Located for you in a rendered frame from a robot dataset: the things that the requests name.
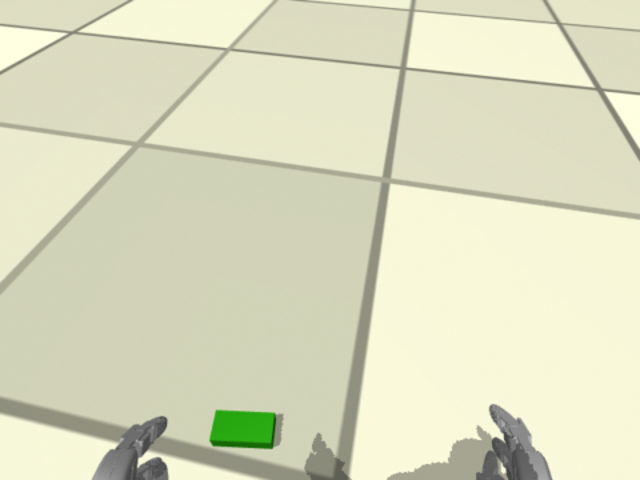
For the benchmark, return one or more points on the right robot hand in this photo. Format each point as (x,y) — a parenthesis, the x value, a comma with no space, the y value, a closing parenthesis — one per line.
(518,456)

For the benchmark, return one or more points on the left robot hand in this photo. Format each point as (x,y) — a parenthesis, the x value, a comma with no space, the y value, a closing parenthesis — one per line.
(121,463)

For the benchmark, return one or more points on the carton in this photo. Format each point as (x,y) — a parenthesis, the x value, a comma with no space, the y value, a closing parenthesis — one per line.
(243,429)

